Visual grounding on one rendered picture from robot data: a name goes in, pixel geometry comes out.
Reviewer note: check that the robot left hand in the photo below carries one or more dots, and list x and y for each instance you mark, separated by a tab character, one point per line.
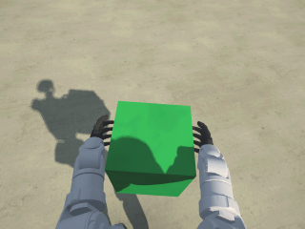
99	130

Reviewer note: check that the left robot upper arm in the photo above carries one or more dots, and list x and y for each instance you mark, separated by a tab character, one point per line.
90	220

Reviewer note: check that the robot left forearm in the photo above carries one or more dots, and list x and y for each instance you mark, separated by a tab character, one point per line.
87	182

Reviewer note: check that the robot right forearm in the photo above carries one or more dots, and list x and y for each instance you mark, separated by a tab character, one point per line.
216	190

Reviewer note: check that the carton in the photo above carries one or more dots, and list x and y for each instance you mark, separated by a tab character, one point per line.
151	150

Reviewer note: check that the robot right hand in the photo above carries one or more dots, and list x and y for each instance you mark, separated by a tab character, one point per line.
204	137

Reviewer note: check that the right robot upper arm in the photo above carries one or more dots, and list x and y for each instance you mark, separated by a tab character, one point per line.
213	223

